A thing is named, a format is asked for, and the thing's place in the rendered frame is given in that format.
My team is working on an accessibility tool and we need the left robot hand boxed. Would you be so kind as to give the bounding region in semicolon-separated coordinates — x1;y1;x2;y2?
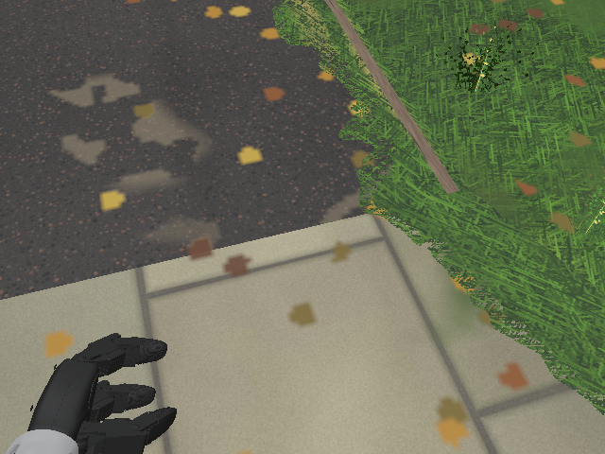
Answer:
27;333;177;454

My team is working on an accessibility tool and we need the robot left forearm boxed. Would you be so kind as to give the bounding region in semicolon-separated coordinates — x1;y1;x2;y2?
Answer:
6;429;78;454

